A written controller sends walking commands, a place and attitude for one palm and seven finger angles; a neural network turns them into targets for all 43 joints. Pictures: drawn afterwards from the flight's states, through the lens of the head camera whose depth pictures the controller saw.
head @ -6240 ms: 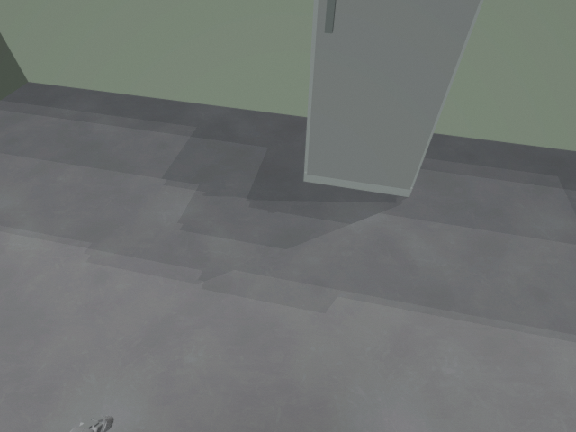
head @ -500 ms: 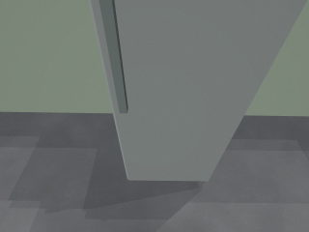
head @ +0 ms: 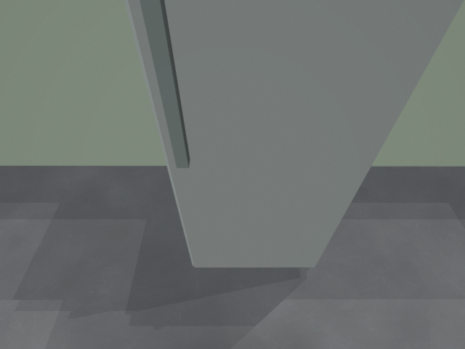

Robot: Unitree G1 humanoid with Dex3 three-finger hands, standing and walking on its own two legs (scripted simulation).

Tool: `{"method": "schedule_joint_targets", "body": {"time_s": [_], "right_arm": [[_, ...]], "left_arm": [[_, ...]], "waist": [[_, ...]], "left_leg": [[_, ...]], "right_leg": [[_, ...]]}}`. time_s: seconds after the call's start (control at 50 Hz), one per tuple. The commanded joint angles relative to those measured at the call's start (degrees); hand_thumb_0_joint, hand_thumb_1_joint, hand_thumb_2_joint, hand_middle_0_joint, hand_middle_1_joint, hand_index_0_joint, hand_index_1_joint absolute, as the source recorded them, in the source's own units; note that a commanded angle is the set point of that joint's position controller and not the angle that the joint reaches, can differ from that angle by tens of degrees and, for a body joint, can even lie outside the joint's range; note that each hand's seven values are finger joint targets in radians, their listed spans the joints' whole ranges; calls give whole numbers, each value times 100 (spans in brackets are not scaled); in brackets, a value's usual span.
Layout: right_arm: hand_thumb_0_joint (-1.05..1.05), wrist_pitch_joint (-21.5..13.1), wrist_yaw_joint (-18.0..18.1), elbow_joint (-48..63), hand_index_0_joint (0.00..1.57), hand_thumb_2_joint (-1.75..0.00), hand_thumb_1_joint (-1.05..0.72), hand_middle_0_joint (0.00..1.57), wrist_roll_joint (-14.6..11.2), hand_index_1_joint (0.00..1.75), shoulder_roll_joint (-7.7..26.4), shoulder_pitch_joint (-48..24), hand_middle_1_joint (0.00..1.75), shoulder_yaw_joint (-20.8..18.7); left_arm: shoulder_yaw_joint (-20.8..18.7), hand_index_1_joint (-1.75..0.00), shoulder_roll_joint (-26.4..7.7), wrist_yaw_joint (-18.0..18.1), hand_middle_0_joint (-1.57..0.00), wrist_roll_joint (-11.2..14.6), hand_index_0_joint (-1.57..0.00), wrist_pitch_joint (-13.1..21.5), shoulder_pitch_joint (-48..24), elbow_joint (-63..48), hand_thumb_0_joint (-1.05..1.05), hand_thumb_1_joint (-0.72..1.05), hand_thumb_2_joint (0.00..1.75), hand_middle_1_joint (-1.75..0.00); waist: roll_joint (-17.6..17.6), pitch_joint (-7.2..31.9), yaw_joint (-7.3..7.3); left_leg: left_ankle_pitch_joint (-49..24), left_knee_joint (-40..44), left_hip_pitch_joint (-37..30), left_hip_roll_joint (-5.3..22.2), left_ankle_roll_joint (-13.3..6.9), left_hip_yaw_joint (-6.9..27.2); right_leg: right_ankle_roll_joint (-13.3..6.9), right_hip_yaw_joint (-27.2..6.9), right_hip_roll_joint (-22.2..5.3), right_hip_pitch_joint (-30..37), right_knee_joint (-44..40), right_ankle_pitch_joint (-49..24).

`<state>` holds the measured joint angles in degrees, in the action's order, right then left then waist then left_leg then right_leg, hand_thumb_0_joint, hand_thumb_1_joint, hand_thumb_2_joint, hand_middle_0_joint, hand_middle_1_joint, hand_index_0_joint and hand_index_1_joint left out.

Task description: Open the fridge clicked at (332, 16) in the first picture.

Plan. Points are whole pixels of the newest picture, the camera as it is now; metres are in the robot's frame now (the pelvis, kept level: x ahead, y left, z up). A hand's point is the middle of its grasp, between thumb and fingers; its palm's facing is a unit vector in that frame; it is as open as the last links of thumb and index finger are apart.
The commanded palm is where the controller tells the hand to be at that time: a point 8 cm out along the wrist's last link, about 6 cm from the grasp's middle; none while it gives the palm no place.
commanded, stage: look again from close up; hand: left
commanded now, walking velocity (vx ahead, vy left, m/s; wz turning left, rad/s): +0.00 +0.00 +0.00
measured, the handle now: (171, 83) +0.50 +0.13 +0.21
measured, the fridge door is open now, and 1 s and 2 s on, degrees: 0 0 0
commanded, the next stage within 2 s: raise the hand to about handle height in 0.62 s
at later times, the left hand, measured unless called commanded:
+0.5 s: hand out of the picture +0.02 +0.20 -0.18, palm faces -0.01 -0.98 -0.21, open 7.4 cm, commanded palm none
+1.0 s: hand (120, 295) +0.20 +0.19 +0.02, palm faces +0.06 -1.00 -0.05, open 7.9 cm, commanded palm +0.12 +0.26 -0.03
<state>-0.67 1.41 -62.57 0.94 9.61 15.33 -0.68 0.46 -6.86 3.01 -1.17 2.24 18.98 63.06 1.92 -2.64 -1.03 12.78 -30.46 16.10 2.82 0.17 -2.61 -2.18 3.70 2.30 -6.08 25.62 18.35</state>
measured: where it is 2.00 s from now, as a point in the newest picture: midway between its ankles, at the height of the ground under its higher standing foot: outside the picture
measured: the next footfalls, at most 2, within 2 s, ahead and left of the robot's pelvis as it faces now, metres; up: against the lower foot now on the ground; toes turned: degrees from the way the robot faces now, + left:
none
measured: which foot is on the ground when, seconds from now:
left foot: down 0.00-1.00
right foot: down 0.00-1.00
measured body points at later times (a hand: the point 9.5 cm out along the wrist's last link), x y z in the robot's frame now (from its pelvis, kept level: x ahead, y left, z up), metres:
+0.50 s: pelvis +0.00 +0.02 +0.00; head +0.01 +0.03 +0.45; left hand +0.02 +0.26 -0.16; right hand +0.02 -0.21 -0.15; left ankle +0.03 +0.12 -0.74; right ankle -0.05 -0.09 -0.74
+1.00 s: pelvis -0.03 +0.00 -0.04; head -0.02 +0.00 +0.41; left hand +0.19 +0.25 +0.02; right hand +0.15 -0.24 -0.11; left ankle +0.03 +0.12 -0.74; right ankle -0.05 -0.09 -0.74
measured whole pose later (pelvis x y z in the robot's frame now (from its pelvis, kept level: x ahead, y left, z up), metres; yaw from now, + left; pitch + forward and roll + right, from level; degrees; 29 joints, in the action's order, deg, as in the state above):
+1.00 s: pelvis -0.03 +0.00 -0.04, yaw +0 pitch +7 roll +1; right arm -12.5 0.9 -37.8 -0.6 12.4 9.9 -2.3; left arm -10.1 -11.3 -12.1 13.4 27.5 17.7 9.3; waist -0.4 6.9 -1.7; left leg 17.8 -47.9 37.3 1.1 -1.0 -3.6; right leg -1.6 2.8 -0.6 -30.4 50.6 27.1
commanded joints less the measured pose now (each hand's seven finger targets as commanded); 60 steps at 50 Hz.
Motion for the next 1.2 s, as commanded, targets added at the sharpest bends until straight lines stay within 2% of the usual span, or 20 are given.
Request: {"method": "schedule_joint_targets", "body": {"time_s": [0.0,0.12,0.22,0.4,0.68,0.7,0.72,0.74,0.76,0.78,0.8,0.82,0.88,0.92,0.94,0.96,0.98,1.04,1.12,1.18], "right_arm": [[0,-126,-15,440,20,-90,-90,20,-9,30,353,386,30,17],[0,-84,-4,490,20,-90,-90,20,-2,30,501,294,30,6],[0,-101,-6,473,20,-90,-90,20,-3,30,586,229,30,-3],[0,-159,9,352,20,-90,-90,20,-19,30,712,132,30,-10],[0,-154,9,215,20,-90,-90,20,-38,30,890,-141,30,-59],[0,-155,-13,534,20,-90,-90,20,-71,30,783,-312,30,-12],[0,-927,191,2425,20,-90,-90,20,-355,30,1634,112,30,-257],[0,-1365,447,2212,20,-90,-90,20,-358,30,1016,-393,30,16],[0,-1652,365,2289,20,-90,-90,20,-288,30,857,-246,30,-41],[0,-1662,339,2111,20,-90,-90,20,-404,30,867,-194,30,-84],[0,-1664,318,2486,20,-90,-90,20,-336,30,1087,-368,30,-189],[0,-1632,312,2560,20,-90,-90,20,-260,30,1197,-446,30,-269],[0,-1479,126,2918,20,-90,-90,20,-114,30,1131,-754,30,-405],[0,-1442,-52,3217,20,-90,-90,20,-129,30,1170,-977,30,-500],[0,-1409,-131,3410,20,-90,-90,20,-211,30,1189,-964,30,-555],[0,-1369,-142,3726,20,-90,-90,20,-239,30,1205,-1095,30,-542],[0,-1319,-109,3954,20,-90,-90,20,-289,30,1213,-1161,30,-519],[0,-1186,139,4244,20,-90,-90,20,-331,30,1163,-1091,30,-447],[0,-1319,318,4018,20,-90,-90,20,-236,30,1010,-615,30,-351],[0,-1510,426,3725,20,-90,-90,20,-243,30,1100,-487,30,-241]], "left_arm": [[-112,-30,-745,30,-20,47,-20,89,241,-399,0,90,90,-30],[-77,-30,-739,-10,-20,34,-20,-79,180,-448,0,90,90,-30],[-91,-30,-851,-38,-20,29,-20,-108,158,-486,0,90,90,-30],[-112,-30,-1010,-66,-20,35,-20,-85,124,-442,0,90,90,-30],[-123,-30,-1150,-101,-20,18,-20,-86,20,-255,0,90,90,-30],[-51,-30,-827,139,-20,-66,-20,3,415,-162,0,90,90,-30],[-983,-32,-2347,191,-20,1070,-20,1135,-3594,-9097,0,88,89,-32],[-1399,-33,-2773,488,-20,656,-20,1086,-2579,-8895,0,85,88,-33],[-233,-34,-743,490,-21,809,-21,430,234,-7489,0,83,87,-34],[-6,-36,-169,451,-21,978,-21,182,551,-6749,0,81,86,-36],[-229,-37,-458,360,-21,1043,-21,446,-166,-7137,0,78,85,-37],[-653,-39,-758,224,-21,1030,-21,770,-51,-6678,0,76,84,-39],[-1008,-43,-356,-793,-22,1306,-22,1998,1636,-5045,0,69,81,-43],[-1153,-47,-505,-1703,-22,1560,-22,2899,1703,-5046,0,64,79,-47],[-1526,-48,-849,-2090,-22,1622,-22,3070,1915,-4815,0,62,78,-48],[-1709,-50,-1076,-2301,-22,1770,-22,3009,1891,-5198,0,60,77,-50],[-1889,-51,-1293,-2402,-22,1898,-22,2822,1645,-5565,0,57,76,-51],[-2284,-55,-1678,-2281,-23,2262,-23,2397,783,-6588,0,50,73,-55],[-2034,-62,-1725,-1870,-24,2029,-24,3043,-524,-8098,0,41,69,-62],[-1566,-66,-1643,-2121,-24,2028,-24,3282,-950,-7936,0,34,66,-66]], "waist": [[8,323,7],[-325,-377,88],[-196,-299,127],[-160,103,149],[-157,96,141],[-26,-79,179],[927,2870,-515],[1452,2487,-85],[1415,2061,-58],[706,1232,-172],[324,478,-211],[-245,330,-239],[-1750,418,271],[-1454,799,411],[-880,930,538],[-381,1192,627],[-415,1513,637],[-524,1449,434],[357,1650,-19],[451,1399,-320]], "left_leg": [[-1075,95,-397,245,-196,368],[-352,518,-42,274,-282,531],[-259,711,-65,298,-312,597],[-972,669,-444,331,-317,505],[-825,844,-562,374,-320,550],[-1982,-276,-473,423,-177,425],[-2282,335,-2284,-170,-157,433],[-2353,435,-2614,141,-39,322],[-2075,748,-2222,238,40,640],[-1389,727,-1525,125,-29,717],[-398,489,-646,19,-44,768],[221,125,-72,-94,-54,676],[-96,-974,1269,-193,43,386],[72,-1549,1890,-244,102,276],[-42,-1721,1918,-273,96,207],[50,-1807,1971,-353,50,96],[143,-1822,1964,-381,-12,43],[777,-2007,2188,-353,-92,85],[512,-2289,1790,-190,-195,270],[639,-2436,1836,-122,-232,408]], "right_leg": [[-166,-638,-860,-486,-64,-1857],[-72,-605,-669,-895,-234,-188],[-42,-591,-668,-827,-247,-110],[-7,-615,-773,-587,-253,-803],[10,-665,-816,-586,-435,-722],[105,-928,-1007,-802,-531,-2322],[27,-114,-433,-645,231,-2435],[46,-26,-286,-1122,618,-1129],[54,217,-206,-1606,1071,-242],[137,156,-227,-1877,1122,4],[137,215,-240,-2040,806,70],[136,254,-215,-2280,570,18],[116,350,-84,-2981,1366,6],[80,142,-167,-3234,1937,19],[17,-42,-233,-3094,2069,-171],[18,-170,-302,-2918,2054,-130],[58,-266,-308,-2767,2005,-11],[207,-725,-324,-2997,1590,1131],[227,-883,-293,-3359,1638,812],[211,-886,-234,-3636,1632,856]]}}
